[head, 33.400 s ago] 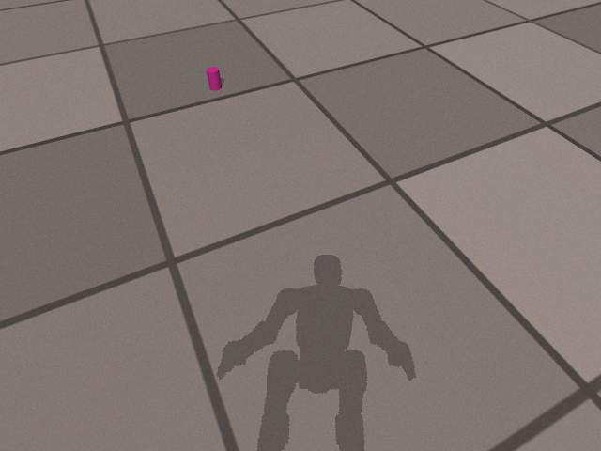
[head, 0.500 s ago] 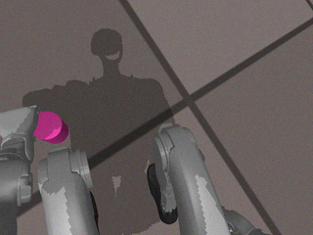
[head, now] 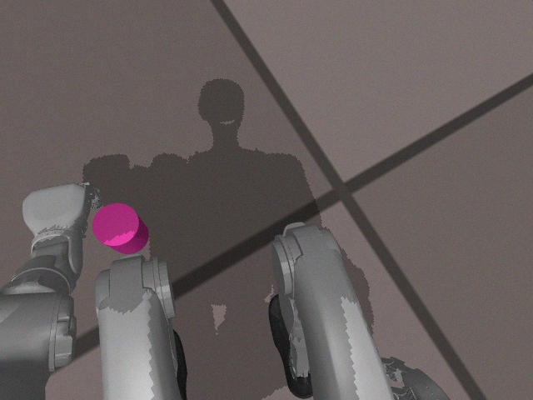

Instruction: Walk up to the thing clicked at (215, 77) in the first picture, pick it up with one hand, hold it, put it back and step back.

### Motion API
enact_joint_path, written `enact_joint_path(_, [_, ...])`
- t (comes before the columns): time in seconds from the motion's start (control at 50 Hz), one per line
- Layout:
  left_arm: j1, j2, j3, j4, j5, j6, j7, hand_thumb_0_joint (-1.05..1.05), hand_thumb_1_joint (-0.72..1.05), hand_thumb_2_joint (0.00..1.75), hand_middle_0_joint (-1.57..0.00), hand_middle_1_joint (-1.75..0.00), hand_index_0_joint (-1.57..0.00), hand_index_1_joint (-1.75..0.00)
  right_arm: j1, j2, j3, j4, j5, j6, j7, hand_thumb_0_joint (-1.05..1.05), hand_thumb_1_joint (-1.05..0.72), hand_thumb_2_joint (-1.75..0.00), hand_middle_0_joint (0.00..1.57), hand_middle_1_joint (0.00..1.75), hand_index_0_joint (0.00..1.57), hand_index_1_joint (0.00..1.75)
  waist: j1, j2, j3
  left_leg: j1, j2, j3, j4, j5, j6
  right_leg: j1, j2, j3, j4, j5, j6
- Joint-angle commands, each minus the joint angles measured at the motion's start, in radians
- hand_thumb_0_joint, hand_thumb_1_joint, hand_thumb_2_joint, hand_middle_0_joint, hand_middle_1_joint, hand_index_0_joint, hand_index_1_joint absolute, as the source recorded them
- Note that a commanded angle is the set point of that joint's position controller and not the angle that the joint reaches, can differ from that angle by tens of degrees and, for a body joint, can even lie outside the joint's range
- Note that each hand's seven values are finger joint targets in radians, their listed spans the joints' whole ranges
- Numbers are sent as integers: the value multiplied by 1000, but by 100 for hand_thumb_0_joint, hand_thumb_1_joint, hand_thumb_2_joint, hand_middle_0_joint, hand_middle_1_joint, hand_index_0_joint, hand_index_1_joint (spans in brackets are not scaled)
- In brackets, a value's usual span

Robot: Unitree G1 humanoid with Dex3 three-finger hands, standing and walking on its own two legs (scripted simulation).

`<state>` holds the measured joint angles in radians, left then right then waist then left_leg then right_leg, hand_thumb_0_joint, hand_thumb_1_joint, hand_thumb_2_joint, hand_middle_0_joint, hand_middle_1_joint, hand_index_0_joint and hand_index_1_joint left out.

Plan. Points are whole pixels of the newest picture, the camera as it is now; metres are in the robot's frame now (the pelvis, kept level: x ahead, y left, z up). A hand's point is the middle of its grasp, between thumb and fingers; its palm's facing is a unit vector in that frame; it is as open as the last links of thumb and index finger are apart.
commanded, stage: settle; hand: left
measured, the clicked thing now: (123, 230) +0.40 +0.19 -0.26
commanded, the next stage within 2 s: withdraw in 0.64 s
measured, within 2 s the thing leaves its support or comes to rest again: neither
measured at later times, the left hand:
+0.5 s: hand (48, 215) +0.39 +0.26 -0.09, palm faces -0.40 -0.04 -0.91, open 5.2 cm
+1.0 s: hand (36, 207) +0.39 +0.24 -0.03, palm faces -0.38 -0.03 -0.92, open 7.7 cm
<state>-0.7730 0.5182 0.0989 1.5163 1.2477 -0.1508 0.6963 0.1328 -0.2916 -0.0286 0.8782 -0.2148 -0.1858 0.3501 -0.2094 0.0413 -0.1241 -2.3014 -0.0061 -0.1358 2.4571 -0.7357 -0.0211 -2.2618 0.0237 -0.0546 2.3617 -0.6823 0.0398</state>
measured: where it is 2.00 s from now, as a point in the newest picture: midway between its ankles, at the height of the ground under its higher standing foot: (237, 383)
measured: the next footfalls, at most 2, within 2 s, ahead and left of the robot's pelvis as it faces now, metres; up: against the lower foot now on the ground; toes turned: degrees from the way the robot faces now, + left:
none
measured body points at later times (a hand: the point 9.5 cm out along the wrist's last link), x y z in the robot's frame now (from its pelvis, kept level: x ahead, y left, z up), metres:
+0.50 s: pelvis -0.02 -0.01 +0.05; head +0.17 +0.03 +0.46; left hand +0.41 +0.26 -0.04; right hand +0.07 -0.30 -0.07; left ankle +0.07 +0.13 -0.29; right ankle +0.10 -0.13 -0.29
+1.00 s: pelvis -0.01 +0.00 +0.10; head +0.16 +0.03 +0.51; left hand +0.40 +0.24 +0.03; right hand +0.08 -0.27 -0.03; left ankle +0.07 +0.13 -0.29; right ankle +0.10 -0.13 -0.29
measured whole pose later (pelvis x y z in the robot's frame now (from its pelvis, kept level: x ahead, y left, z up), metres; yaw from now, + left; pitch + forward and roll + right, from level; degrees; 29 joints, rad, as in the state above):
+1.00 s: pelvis -0.01 +0.00 +0.10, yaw +3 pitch +34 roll -5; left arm -0.67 0.42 -0.10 1.09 1.13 -0.05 0.36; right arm 0.19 -0.27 -0.05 0.75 -0.06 -0.01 0.08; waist -0.11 0.07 -0.22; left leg -2.04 0.00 -0.08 2.12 -0.67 -0.01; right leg -2.01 0.00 -0.02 2.06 -0.64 0.03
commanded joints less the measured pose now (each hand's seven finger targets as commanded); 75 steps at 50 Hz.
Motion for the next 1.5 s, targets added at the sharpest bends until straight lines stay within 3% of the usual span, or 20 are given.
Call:
enact_joint_path(0.0, [-264,186,10,-170,-37,40,-20,0,51,41,-92,-54,-95,-51,187,-259,-100,-30,43,23,-33,0,-92,-91,20,30,20,30,1,191,-620,453,-19,111,-328,170,45,352,24,-91,-291,203,-81])
enact_joint_path(0.02, [-282,119,-48,-193,-52,43,-43,0,51,41,-93,-54,-96,-51,171,-248,-101,-47,51,28,-38,0,-92,-91,20,30,20,30,-4,155,-620,444,-20,113,-335,150,51,367,28,-85,-318,180,-80])
enact_joint_path(0.1, [-240,156,-38,-185,-89,57,-123,0,48,39,-93,-51,-95,-49,195,-250,-105,-52,72,43,-78,0,-93,-91,20,30,20,30,7,55,-576,396,-24,119,-357,124,62,440,27,-64,-369,137,-73])
enact_joint_path(0.16, [-303,92,-113,-249,-103,46,-181,0,53,39,-98,-50,-99,-48,175,-229,-91,-84,85,52,-106,0,-93,-91,20,30,20,30,3,45,-579,420,-25,118,-374,124,61,449,25,-60,-395,132,-77])
enact_joint_path(0.2, [-280,159,-79,-264,-90,38,-204,0,53,38,-98,-48,-99,-47,188,-239,-92,-79,93,62,-128,0,-93,-91,20,30,20,30,21,61,-579,439,-26,122,-382,146,59,466,24,-57,-395,155,-78])
enact_joint_path(0.28, [-275,159,-82,-284,-63,21,-231,0,57,34,-100,-46,-102,-44,179,-227,-84,-97,94,82,-162,0,-92,-91,20,30,20,30,24,66,-545,453,-31,129,-404,126,52,455,21,-54,-415,123,-87])
enact_joint_path(0.32, [-333,170,-83,-368,-55,8,-234,0,59,32,-100,-45,-103,-43,165,-223,-78,-117,98,89,-177,0,-92,-91,20,30,20,30,38,109,-589,487,-33,130,-421,129,48,456,15,-51,-414,124,-90])
enact_joint_path(0.34, [-308,242,-33,-350,-54,8,-229,0,58,32,-100,-46,-103,-44,176,-216,-79,-93,99,97,-186,0,-92,-91,20,30,20,30,51,114,-598,494,-32,129,-431,102,49,461,20,-45,-420,88,-90])
enact_joint_path(0.42, [-308,169,-93,-368,-42,11,-230,0,61,34,-103,-44,-105,-42,149,-214,-76,-140,103,99,-213,0,-92,-91,20,30,20,30,41,117,-599,526,-31,135,-446,95,46,449,18,-42,-455,67,-93])
enact_joint_path(0.66, [-303,139,-137,-354,-88,58,-277,0,65,31,-104,-46,-108,-43,180,-206,-68,-142,123,110,-255,0,-93,-91,20,30,20,30,37,97,-599,563,-27,123,-513,130,49,493,15,-53,-479,134,-86])
enact_joint_path(0.7, [-305,178,-109,-378,-90,54,-283,0,67,28,-102,-47,-108,-42,186,-208,-67,-150,124,112,-260,0,-92,-91,20,30,20,30,40,67,-586,554,-26,116,-518,119,52,507,11,-49,-493,111,-83])
enact_joint_path(0.8, [-323,157,-124,-503,-92,52,-296,0,33,38,-75,-35,-76,-34,191,-195,-72,-165,133,120,-268,0,-91,-90,20,30,20,30,63,140,-706,654,-29,125,-549,150,46,550,9,-41,-513,139,-88])
enact_joint_path(0.88, [-199,115,-132,-583,-115,81,-300,0,18,42,-73,-37,-73,-38,190,-202,-90,-187,156,136,-277,0,-91,-90,20,30,20,30,93,166,-788,755,-27,114,-617,194,37,603,8,-48,-539,193,-90])
enact_joint_path(1.04, [-84,-60,-248,-439,-153,153,-305,0,24,52,-60,-48,-61,-47,140,-170,-69,-187,174,153,-301,0,-90,-90,20,30,20,30,47,-24,-462,606,-24,106,-667,80,55,558,13,-29,-621,94,-82])
enact_joint_path(1.16, [-263,119,-153,-618,-92,99,-257,0,-1,59,-53,-64,-53,-64,129,-160,-68,-172,155,125,-305,0,-91,-90,20,30,20,30,82,93,-616,676,-30,137,-637,139,47,608,13,-1,-605,116,-86])
enact_joint_path(1.18, [-196,103,-154,-584,-78,102,-248,0,-2,59,-52,-65,-52,-65,116,-158,-70,-189,158,121,-305,0,-92,-90,20,30,20,30,94,111,-669,726,-34,140,-650,159,42,634,11,0,-605,131,-90])
enact_joint_path(1.3, [-138,152,-102,-847,-108,168,-212,0,-18,76,-47,-67,-42,-72,100,-158,-103,-243,169,131,-323,0,-92,-90,20,30,20,30,110,165,-837,894,-24,143,-736,183,33,723,8,7,-690,155,-86])
enact_joint_path(1.34, [-109,108,-136,-760,-134,215,-242,0,-17,80,-49,-67,-43,-73,98,-136,-97,-243,172,148,-331,0,-92,-90,20,30,20,30,76,86,-737,845,-27,139,-756,129,44,751,11,19,-752,93,-77])
enact_joint_path(1.4, [30,78,-162,-653,-217,265,-311,0,-17,79,-48,-68,-43,-73,86,-114,-89,-239,181,172,-347,0,-91,-90,20,30,20,30,89,-17,-629,821,-29,129,-810,87,54,830,18,26,-823,24,-69])
enact_joint_path(1.48, [32,27,-227,-722,-291,269,-428,0,-18,78,-44,-72,-41,-75,99,-131,-86,-256,208,181,-363,0,-91,-90,20,30,20,30,65,-57,-564,837,-22,112,-849,102,58,880,15,18,-848,75,-64])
